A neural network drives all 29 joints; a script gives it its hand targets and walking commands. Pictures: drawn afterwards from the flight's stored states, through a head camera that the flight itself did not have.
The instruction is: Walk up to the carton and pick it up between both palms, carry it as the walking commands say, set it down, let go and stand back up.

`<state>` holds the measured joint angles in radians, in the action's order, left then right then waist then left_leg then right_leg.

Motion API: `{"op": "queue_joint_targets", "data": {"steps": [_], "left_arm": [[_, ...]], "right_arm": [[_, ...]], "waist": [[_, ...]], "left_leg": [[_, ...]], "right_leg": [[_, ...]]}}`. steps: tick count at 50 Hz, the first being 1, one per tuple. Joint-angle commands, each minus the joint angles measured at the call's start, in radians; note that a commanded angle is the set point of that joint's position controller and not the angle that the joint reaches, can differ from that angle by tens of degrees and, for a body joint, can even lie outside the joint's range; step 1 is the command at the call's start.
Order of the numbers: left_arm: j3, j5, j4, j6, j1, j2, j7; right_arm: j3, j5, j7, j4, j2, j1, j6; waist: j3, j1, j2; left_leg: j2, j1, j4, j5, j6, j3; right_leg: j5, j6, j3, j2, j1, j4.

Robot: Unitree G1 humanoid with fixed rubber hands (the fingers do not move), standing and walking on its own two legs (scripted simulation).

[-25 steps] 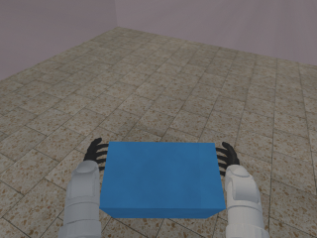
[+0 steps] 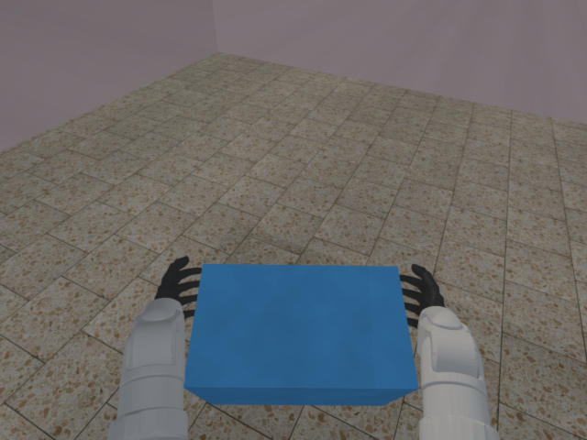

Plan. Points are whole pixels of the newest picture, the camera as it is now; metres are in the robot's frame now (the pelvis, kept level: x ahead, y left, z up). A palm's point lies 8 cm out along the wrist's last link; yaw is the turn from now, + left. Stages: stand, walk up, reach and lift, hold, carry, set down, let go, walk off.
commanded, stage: hold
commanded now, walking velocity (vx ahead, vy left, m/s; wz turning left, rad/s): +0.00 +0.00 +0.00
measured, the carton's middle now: (298, 339) +0.28 +0.00 -0.04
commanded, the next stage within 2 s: carry in 0.44 s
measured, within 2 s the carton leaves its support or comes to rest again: neither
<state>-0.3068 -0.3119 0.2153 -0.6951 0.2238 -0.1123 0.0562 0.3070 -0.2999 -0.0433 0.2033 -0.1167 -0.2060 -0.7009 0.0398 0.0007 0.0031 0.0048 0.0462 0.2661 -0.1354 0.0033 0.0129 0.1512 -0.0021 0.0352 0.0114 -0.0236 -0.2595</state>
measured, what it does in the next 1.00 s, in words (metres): shifts its weight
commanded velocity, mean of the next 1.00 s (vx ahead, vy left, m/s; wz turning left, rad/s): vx -0.15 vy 0.00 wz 0.00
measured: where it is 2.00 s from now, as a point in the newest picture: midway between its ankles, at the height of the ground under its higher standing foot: outside the picture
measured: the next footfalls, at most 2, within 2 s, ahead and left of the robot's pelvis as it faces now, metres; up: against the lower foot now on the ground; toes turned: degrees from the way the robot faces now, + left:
right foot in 1.34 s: -0.22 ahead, -0.10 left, +0.00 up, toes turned -10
left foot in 1.68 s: -0.26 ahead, +0.15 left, +0.00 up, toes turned +2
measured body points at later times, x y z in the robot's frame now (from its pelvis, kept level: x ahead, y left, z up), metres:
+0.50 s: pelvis -0.01 +0.00 -0.01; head -0.05 +0.00 +0.44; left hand +0.29 +0.19 +0.04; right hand +0.29 -0.19 +0.04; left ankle +0.01 +0.12 -0.75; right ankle +0.00 -0.12 -0.75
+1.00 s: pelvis -0.10 +0.01 -0.03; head -0.11 +0.02 +0.42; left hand +0.16 +0.19 +0.05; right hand +0.16 -0.18 +0.06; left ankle -0.06 +0.11 -0.75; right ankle +0.00 -0.12 -0.75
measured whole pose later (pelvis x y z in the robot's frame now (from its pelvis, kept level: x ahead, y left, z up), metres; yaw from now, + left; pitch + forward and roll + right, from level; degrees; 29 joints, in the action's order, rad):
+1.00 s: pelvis -0.10 +0.01 -0.03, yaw +0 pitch +4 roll +0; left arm -0.16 -0.11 -0.48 -1.15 0.05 -0.13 -0.13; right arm 0.18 -0.10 0.12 -0.48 -0.13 -0.05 -1.16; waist 0.11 -0.01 0.03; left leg 0.00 0.47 0.71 -0.38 0.00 -0.08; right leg 0.17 0.01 0.05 0.00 -0.54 -0.64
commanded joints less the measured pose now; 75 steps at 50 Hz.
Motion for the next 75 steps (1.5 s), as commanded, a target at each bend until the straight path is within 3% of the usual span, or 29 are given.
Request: {"op": "queue_joint_targets", "data": {"steps": [1, 21, 22, 24, 28, 32, 36, 39, 41, 43, 45, 46, 49, 50, 51, 52, 53, 54, 55, 58, 60, 64, 66, 67, 68, 69, 70, 72, 75], "left_arm": [[0.597, 0.280, 0.016, 0.017, 0.485, -0.836, 0.286], [0.602, 0.282, 0.013, 0.019, 0.482, -0.843, 0.282], [0.648, 0.324, -0.004, 0.019, 0.520, -0.855, 0.282], [0.650, 0.343, 0.013, 0.004, 0.508, -0.884, 0.280], [0.724, 0.403, -0.100, -0.039, 0.556, -0.921, 0.261], [0.823, 0.471, -0.283, -0.128, 0.480, -0.935, 0.221], [0.887, 0.520, -0.460, -0.236, 0.399, -0.902, 0.170], [0.913, 0.557, -0.591, -0.320, 0.349, -0.873, 0.125], [0.918, 0.575, -0.663, -0.372, 0.320, -0.859, 0.095], [0.915, 0.582, -0.713, -0.414, 0.294, -0.842, 0.072], [0.905, 0.573, -0.731, -0.448, 0.247, -0.828, 0.056], [0.900, 0.562, -0.734, -0.461, 0.227, -0.824, 0.050], [0.893, 0.561, -0.770, -0.486, 0.243, -0.817, 0.031], [0.892, 0.559, -0.772, -0.494, 0.239, -0.808, 0.024], [0.893, 0.557, -0.764, -0.502, 0.222, -0.798, 0.019], [0.905, 0.560, -0.780, -0.512, 0.243, -0.782, 0.017], [0.906, 0.567, -0.785, -0.516, 0.281, -0.783, 0.015], [0.910, 0.576, -0.762, -0.523, 0.283, -0.798, 0.017], [0.917, 0.587, -0.746, -0.526, 0.289, -0.816, 0.024], [0.916, 0.597, -0.719, -0.532, 0.288, -0.829, 0.029], [0.918, 0.602, -0.730, -0.533, 0.289, -0.833, 0.023], [0.897, 0.589, -0.708, -0.539, 0.248, -0.825, 0.020], [0.888, 0.585, -0.694, -0.535, 0.234, -0.828, 0.027], [0.875, 0.582, -0.683, -0.531, 0.225, -0.823, 0.031], [0.867, 0.584, -0.682, -0.523, 0.226, -0.827, 0.037], [0.855, 0.578, -0.672, -0.509, 0.205, -0.834, 0.045], [0.885, 0.587, -0.720, -0.501, 0.276, -0.880, 0.049], [0.880, 0.570, -0.747, -0.491, 0.279, -0.880, 0.054], [0.871, 0.556, -0.744, -0.486, 0.233, -0.834, 0.051]], "right_arm": [[-0.602, 0.285, -0.287, -0.007, -0.825, -0.519, 0.027], [-0.604, 0.285, -0.294, -0.009, -0.821, -0.517, 0.032], [-0.639, 0.305, -0.296, -0.050, -0.820, -0.524, 0.034], [-0.675, 0.321, -0.299, -0.039, -0.852, -0.508, 0.012], [-0.753, 0.393, -0.279, -0.149, -0.908, -0.603, -0.024], [-0.824, 0.457, -0.234, -0.313, -0.919, -0.537, -0.111], [-0.869, 0.499, -0.183, -0.453, -0.897, -0.456, -0.223], [-0.901, 0.527, -0.138, -0.569, -0.871, -0.379, -0.307], [-0.912, 0.540, -0.107, -0.644, -0.860, -0.348, -0.356], [-0.919, 0.552, -0.083, -0.706, -0.849, -0.333, -0.397], [-0.919, 0.568, -0.068, -0.743, -0.824, -0.329, -0.433], [-0.922, 0.571, -0.063, -0.751, -0.820, -0.322, -0.447], [-0.918, 0.587, -0.055, -0.772, -0.823, -0.328, -0.477], [-0.907, 0.584, -0.052, -0.763, -0.814, -0.316, -0.486], [-0.895, 0.578, -0.051, -0.748, -0.804, -0.295, -0.494], [-0.870, 0.568, -0.049, -0.726, -0.785, -0.265, -0.497], [-0.865, 0.578, -0.050, -0.741, -0.787, -0.277, -0.500], [-0.855, 0.567, -0.051, -0.734, -0.783, -0.266, -0.507], [-0.852, 0.555, -0.051, -0.728, -0.789, -0.266, -0.509], [-0.829, 0.539, -0.047, -0.720, -0.784, -0.266, -0.508], [-0.829, 0.546, -0.047, -0.728, -0.785, -0.266, -0.509], [-0.848, 0.548, -0.046, -0.721, -0.789, -0.227, -0.517], [-0.868, 0.550, -0.047, -0.727, -0.795, -0.229, -0.515], [-0.874, 0.552, -0.047, -0.726, -0.794, -0.237, -0.513], [-0.886, 0.559, -0.046, -0.730, -0.806, -0.257, -0.508], [-0.914, 0.562, -0.050, -0.796, -0.787, -0.309, -0.510], [-0.914, 0.562, -0.053, -0.786, -0.834, -0.336, -0.501], [-0.944, 0.586, -0.058, -0.788, -0.857, -0.376, -0.493], [-0.961, 0.589, -0.052, -0.772, -0.836, -0.328, -0.493]], "waist": [[0.175, -0.001, -0.004], [0.178, -0.001, -0.005], [0.211, -0.008, -0.036], [0.212, -0.002, -0.038], [0.269, 0.000, 0.036], [0.387, -0.009, 0.004], [0.426, -0.010, -0.041], [0.387, -0.003, -0.060], [0.351, 0.001, -0.031], [0.326, 0.004, 0.073], [0.318, 0.010, 0.221], [0.305, 0.010, 0.214], [0.304, 0.003, 0.164], [0.313, 0.003, 0.123], [0.302, -0.001, 0.029], [0.274, -0.020, -0.255], [0.258, -0.011, -0.285], [0.249, -0.002, -0.150], [0.220, 0.000, -0.083], [0.203, 0.005, -0.135], [0.222, 0.001, -0.178], [0.271, -0.005, -0.230], [0.299, 0.010, -0.199], [0.296, 0.013, -0.139], [0.284, 0.014, -0.001], [0.212, 0.028, 0.283], [0.151, 0.017, 0.200], [0.168, 0.012, 0.101], [0.208, 0.007, 0.142]], "left_leg": [[0.070, -0.074, -0.019, 0.131, 0.002, 0.035], [0.072, -0.072, -0.022, 0.141, 0.002, 0.036], [-0.146, 0.053, 0.115, 0.073, 0.002, 0.043], [-0.153, 0.141, 0.174, 0.061, 0.018, 0.062], [-0.126, 0.186, 0.274, 0.135, 0.010, 0.026], [-0.155, 0.169, 0.361, 0.376, 0.033, 0.037], [-0.196, 0.191, 0.378, 0.469, 0.073, 0.084], [-0.204, 0.260, 0.345, 0.333, 0.079, 0.106], [-0.177, 0.320, 0.340, 0.134, 0.065, 0.093], [-0.097, 0.379, 0.410, -0.092, 0.030, 0.017], [0.003, 0.373, 0.628, -0.329, -0.007, -0.093], [-0.001, 0.350, 0.649, -0.338, -0.010, -0.085], [-0.017, 0.251, 0.419, -0.240, -0.001, -0.098], [-0.031, 0.201, 0.309, -0.244, -0.002, -0.083], [-0.087, 0.155, 0.184, -0.221, 0.017, -0.022], [-0.349, 0.198, 0.017, -0.227, 0.108, 0.314], [-0.472, 0.309, -0.005, -0.056, 0.174, 0.375], [-0.424, 0.370, 0.011, -0.084, 0.178, 0.310], [-0.367, 0.421, 0.009, -0.170, 0.162, 0.221], [-0.252, 0.389, 0.019, -0.160, 0.106, 0.054], [-0.254, 0.300, 0.010, -0.164, 0.091, 0.080], [-0.303, 0.214, -0.042, -0.199, 0.113, 0.155], [-0.258, 0.216, -0.022, -0.215, 0.055, 0.097], [-0.212, 0.270, 0.025, -0.213, 0.002, 0.059], [-0.177, 0.389, 0.153, -0.157, -0.011, 0.028], [-0.073, 0.535, 0.345, -0.254, -0.047, -0.107], [-0.091, 0.542, 0.527, -0.275, -0.033, -0.081], [-0.083, 0.524, 0.690, -0.206, -0.016, -0.049], [-0.073, 0.529, 0.659, -0.188, -0.023, -0.059]], "right_leg": [[-0.129, -0.006, 0.032, 0.068, -0.017, 0.037], [-0.131, -0.011, 0.031, 0.072, -0.013, 0.037], [0.000, -0.008, -0.037, -0.121, -0.146, -0.146], [-0.001, -0.013, 0.006, -0.132, -0.225, -0.173], [-0.212, -0.020, 0.041, -0.161, -0.239, -0.223], [-0.391, -0.016, 0.020, -0.138, -0.255, -0.369], [-0.321, -0.009, 0.019, -0.111, -0.304, -0.443], [-0.194, -0.012, 0.034, -0.098, -0.340, -0.433], [-0.106, -0.027, 0.083, -0.119, -0.366, -0.370], [-0.059, -0.063, 0.186, -0.190, -0.383, -0.250], [-0.049, -0.140, 0.316, -0.311, -0.446, -0.104], [-0.049, -0.153, 0.310, -0.313, -0.472, -0.070], [-0.034, -0.108, 0.187, -0.224, -0.466, -0.129], [0.020, -0.083, 0.156, -0.188, -0.470, -0.185], [0.094, -0.051, 0.110, -0.142, -0.526, -0.265], [0.277, 0.000, -0.026, -0.025, -0.667, -0.511], [0.428, 0.015, -0.088, 0.012, -0.634, -0.810], [0.390, 0.013, -0.038, -0.014, -0.586, -0.953], [0.327, 0.012, -0.041, -0.022, -0.567, -1.038], [0.265, 0.026, -0.092, -0.024, -0.545, -0.978], [0.297, 0.025, -0.114, -0.010, -0.506, -0.797], [0.396, -0.004, -0.143, 0.014, -0.368, -0.437], [0.256, -0.015, -0.200, 0.028, -0.226, -0.124], [0.210, -0.014, -0.149, -0.018, -0.136, 0.015], [0.234, -0.020, 0.018, -0.154, -0.057, 0.040], [0.270, -0.116, 0.311, -0.404, -0.187, 0.062], [0.098, -0.146, 0.251, -0.432, -0.276, 0.051], [0.135, -0.137, 0.115, -0.333, -0.298, 0.009], [-0.054, -0.107, 0.039, -0.263, -0.209, -0.069]]}}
